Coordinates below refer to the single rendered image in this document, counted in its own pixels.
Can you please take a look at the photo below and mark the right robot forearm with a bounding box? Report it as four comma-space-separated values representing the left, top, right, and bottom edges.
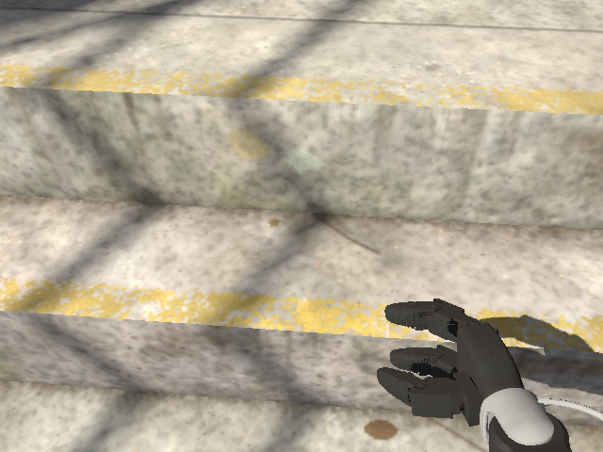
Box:
480, 388, 572, 452

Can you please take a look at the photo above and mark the robot right hand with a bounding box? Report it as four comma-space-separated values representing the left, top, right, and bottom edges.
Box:
377, 299, 525, 427

